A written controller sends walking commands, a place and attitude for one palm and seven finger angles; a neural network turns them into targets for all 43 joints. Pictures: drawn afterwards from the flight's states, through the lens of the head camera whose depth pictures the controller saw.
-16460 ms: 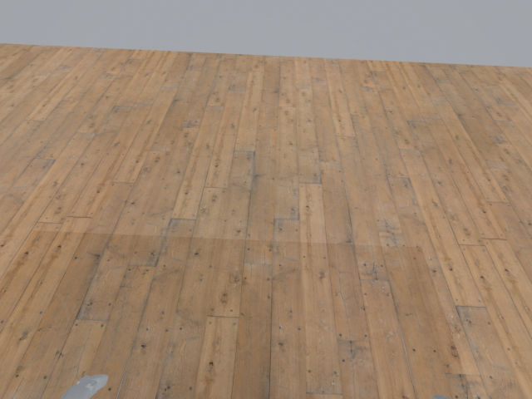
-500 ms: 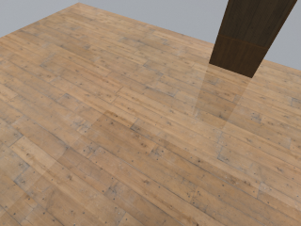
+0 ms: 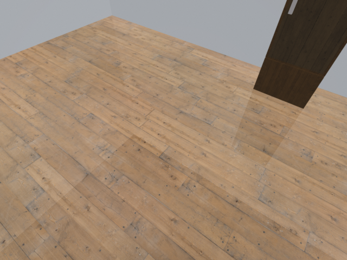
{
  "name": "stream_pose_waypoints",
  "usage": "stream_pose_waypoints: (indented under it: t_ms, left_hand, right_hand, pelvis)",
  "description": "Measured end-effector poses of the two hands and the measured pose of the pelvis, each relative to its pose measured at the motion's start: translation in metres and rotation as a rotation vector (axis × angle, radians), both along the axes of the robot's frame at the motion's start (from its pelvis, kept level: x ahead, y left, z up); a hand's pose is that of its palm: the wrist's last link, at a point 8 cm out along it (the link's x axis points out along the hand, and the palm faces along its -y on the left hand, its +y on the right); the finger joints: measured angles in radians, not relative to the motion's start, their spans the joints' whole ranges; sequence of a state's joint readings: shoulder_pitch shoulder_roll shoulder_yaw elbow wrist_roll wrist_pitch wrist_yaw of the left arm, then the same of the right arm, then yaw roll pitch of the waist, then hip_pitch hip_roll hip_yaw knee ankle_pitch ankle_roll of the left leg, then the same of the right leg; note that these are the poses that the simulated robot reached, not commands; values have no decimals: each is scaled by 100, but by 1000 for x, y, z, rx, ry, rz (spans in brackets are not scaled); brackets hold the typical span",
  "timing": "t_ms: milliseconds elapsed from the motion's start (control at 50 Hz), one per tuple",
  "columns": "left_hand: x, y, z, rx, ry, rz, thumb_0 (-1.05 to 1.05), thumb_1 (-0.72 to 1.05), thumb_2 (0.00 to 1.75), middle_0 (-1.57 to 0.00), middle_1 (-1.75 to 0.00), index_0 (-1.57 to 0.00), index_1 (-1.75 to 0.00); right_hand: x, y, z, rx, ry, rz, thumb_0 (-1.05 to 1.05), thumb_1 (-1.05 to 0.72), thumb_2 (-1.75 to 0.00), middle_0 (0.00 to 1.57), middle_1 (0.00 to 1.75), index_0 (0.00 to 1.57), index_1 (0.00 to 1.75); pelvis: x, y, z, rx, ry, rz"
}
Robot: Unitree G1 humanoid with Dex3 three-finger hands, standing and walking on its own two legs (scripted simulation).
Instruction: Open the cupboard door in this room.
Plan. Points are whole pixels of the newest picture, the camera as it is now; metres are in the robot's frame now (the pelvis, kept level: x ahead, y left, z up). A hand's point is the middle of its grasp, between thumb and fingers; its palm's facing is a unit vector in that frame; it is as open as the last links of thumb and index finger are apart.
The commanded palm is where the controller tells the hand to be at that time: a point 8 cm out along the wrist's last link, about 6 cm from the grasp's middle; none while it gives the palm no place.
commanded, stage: stand and wait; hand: left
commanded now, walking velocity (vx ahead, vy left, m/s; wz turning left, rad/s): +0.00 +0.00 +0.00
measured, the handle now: (295, 1) +1.69 -0.71 +0.01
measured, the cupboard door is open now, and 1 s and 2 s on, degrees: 0 0 0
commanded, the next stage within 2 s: turn or walk to find it in 0.16 s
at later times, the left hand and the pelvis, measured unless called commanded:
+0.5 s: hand out of the picture +0.05 +0.21 -0.17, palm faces -0.07 -0.96 -0.26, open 7.4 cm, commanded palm none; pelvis -0.01 +0.00 -0.01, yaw -4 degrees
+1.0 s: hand out of the picture +0.06 +0.24 -0.16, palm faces -0.01 -0.95 -0.30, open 7.4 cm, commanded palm none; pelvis +0.00 +0.00 +0.00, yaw +0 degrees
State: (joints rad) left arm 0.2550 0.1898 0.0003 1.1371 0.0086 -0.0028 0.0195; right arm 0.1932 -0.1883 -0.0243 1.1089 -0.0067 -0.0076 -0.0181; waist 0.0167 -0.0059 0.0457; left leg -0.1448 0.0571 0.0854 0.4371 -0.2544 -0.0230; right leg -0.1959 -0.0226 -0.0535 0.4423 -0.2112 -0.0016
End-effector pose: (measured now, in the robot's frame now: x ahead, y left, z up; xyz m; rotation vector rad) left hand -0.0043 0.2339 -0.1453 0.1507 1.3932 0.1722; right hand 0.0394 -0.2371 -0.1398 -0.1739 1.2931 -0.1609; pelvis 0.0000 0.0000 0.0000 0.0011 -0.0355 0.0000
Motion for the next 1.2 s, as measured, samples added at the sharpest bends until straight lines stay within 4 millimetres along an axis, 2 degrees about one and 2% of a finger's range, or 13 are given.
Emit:
stream_pose_waypoints:
  t_ms: [120,300,400,480,600,760,1040,1120,1200]
  left_hand:
    - [-3,10,3,15,7,-5,0,91,90,-20,-30,-20,-30]
    - [22,32,9,68,-35,-38,0,91,90,-20,-30,-20,-30]
    - [38,31,6,66,-37,-87,0,91,90,-20,-30,-20,-30]
    - [51,21,6,60,-65,-117,0,91,90,-20,-30,-20,-30]
    - [69,18,11,52,-139,-116,0,91,90,-20,-30,-20,-30]
    - [81,32,16,82,-186,-88,0,91,90,-20,-30,-20,-30]
    - [53,53,20,110,-93,-72,0,91,90,-20,-30,-20,-30]
    - [50,53,17,115,-62,-78,0,91,90,-20,-30,-20,-30]
    - [50,43,13,91,-47,-96,0,91,90,-20,-30,-20,-30]
  right_hand:
    - [-6,-9,4,-24,17,-2,0,-90,-90,20,30,20,30]
    - [-14,-22,5,-63,23,-28,0,-90,-90,20,30,20,30]
    - [-23,-16,-3,-40,17,-74,0,-90,-90,20,30,20,30]
    - [-32,-10,-9,-8,34,-86,0,-90,-90,20,30,20,30]
    - [-38,-14,-5,-5,63,-64,0,-90,-90,20,30,20,30]
    - [-19,-32,6,-60,42,-21,0,-90,-90,20,30,20,30]
    - [34,-41,19,-98,-67,36,0,-90,-90,20,30,20,30]
    - [37,-40,17,-102,-86,15,0,-90,-90,20,30,20,30]
    - [27,-30,11,-74,-69,-5,0,-90,-90,20,30,20,30]
  pelvis:
    - [-1,2,2,-1,-5,-1]
    - [-5,4,0,1,0,-30]
    - [-9,4,-5,10,9,-70]
    - [-10,2,-7,10,12,-67]
    - [-5,0,-3,7,10,-28]
    - [-2,0,-1,4,6,4]
    - [2,3,3,-1,3,-16]
    - [2,5,1,2,7,-42]
    - [2,5,0,3,7,-53]
